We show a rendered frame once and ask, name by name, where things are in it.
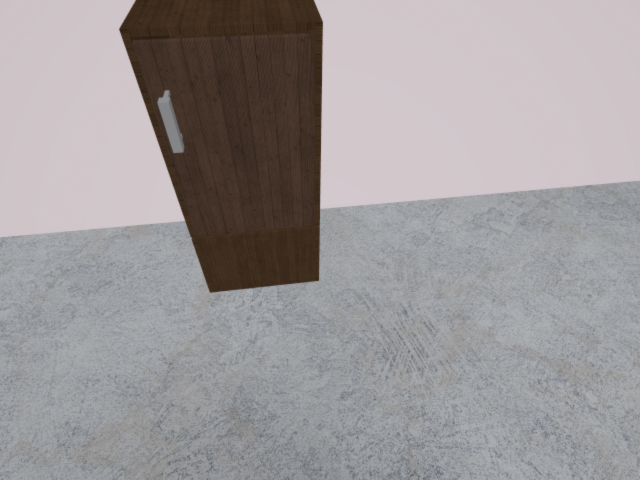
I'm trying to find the cupboard door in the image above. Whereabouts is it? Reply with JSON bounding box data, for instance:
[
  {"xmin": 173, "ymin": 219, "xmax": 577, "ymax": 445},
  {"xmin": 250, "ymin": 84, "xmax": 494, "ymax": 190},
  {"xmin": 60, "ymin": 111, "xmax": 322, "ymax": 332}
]
[{"xmin": 132, "ymin": 33, "xmax": 314, "ymax": 236}]

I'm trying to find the handle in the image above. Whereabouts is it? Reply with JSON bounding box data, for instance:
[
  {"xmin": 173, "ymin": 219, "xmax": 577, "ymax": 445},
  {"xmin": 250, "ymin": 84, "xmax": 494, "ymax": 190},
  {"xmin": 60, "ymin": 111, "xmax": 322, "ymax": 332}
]
[{"xmin": 158, "ymin": 90, "xmax": 184, "ymax": 153}]

